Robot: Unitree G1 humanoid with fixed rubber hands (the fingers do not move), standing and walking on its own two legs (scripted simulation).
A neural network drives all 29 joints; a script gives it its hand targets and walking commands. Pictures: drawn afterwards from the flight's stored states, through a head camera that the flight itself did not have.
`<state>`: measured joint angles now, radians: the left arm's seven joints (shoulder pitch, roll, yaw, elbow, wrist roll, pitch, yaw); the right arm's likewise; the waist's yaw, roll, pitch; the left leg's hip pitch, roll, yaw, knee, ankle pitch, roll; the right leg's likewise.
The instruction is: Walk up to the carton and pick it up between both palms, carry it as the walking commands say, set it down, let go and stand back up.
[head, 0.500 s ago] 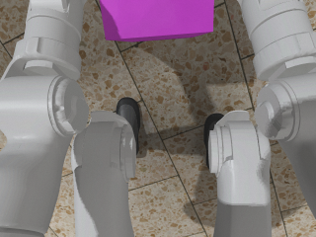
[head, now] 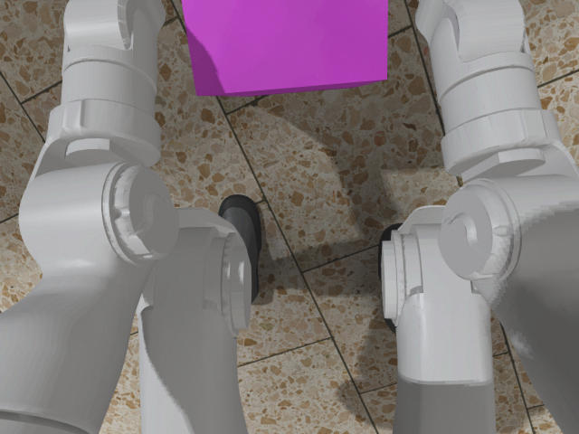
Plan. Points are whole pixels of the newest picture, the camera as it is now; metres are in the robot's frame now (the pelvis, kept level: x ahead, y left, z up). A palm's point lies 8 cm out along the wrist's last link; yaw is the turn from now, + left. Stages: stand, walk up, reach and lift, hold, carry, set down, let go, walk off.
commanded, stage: reach and lift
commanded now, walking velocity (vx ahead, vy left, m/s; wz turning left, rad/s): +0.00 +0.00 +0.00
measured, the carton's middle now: out of the picture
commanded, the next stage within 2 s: none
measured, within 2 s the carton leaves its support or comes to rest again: leaves its support in 0.50 s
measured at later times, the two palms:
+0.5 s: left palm out of the picture +0.56 +0.17 -0.16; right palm out of the picture +0.56 -0.09 -0.17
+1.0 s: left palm out of the picture +0.55 +0.18 -0.11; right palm out of the picture +0.56 -0.08 -0.10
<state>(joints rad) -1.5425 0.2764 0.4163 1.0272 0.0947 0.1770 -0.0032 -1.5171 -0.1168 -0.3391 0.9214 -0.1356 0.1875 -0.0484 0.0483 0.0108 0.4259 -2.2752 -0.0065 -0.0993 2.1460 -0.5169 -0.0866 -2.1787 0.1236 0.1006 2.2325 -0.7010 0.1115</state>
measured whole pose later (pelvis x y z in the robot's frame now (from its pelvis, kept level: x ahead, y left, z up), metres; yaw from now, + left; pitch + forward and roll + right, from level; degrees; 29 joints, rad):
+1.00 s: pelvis -0.02 +0.01 +0.04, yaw -1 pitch +33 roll -4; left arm -1.61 0.18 0.40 0.78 0.15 0.36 0.16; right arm -1.58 -0.12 -0.39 0.75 -0.12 0.36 -0.14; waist 0.05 -0.01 0.52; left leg -2.13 -0.04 -0.14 2.01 -0.45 -0.08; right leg -2.02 0.09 0.06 2.07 -0.63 0.10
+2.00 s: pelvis -0.04 +0.00 +0.12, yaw +1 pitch +27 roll -3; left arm -1.44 0.06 0.46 0.54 0.19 0.46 0.14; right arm -1.43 -0.02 -0.43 0.55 -0.18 0.46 -0.10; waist 0.03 0.01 0.52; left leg -1.82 -0.03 -0.13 1.74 -0.39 -0.07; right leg -1.72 0.07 0.06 1.80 -0.55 0.09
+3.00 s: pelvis -0.04 +0.00 +0.22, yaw +2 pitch +16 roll -2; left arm -1.20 -0.03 0.44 0.46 0.19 0.46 0.14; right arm -1.19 0.05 -0.41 0.46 -0.19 0.45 -0.08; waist 0.01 0.00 0.52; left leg -1.35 -0.01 -0.11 1.41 -0.34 -0.06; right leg -1.27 0.06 0.07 1.47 -0.48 0.07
